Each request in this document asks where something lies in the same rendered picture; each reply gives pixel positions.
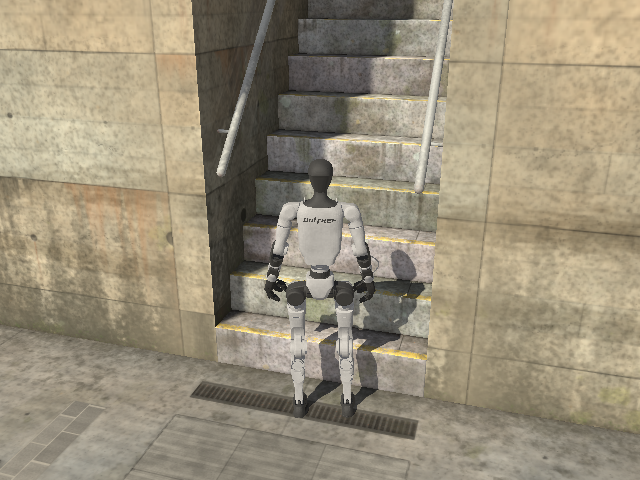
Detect stairs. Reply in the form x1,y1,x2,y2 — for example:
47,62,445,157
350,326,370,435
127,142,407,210
215,0,454,397

